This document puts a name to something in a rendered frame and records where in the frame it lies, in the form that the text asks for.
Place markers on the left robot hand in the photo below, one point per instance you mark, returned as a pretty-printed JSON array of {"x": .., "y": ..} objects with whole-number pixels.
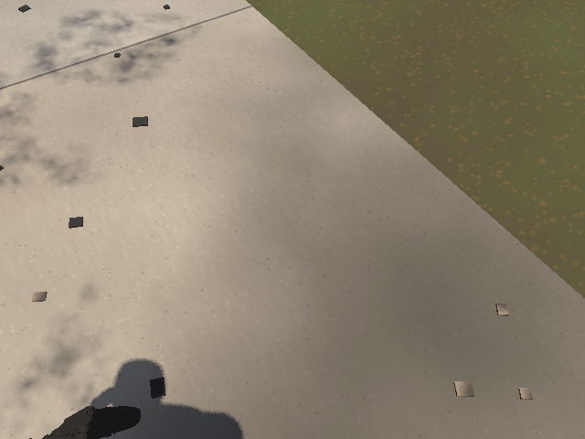
[{"x": 91, "y": 423}]

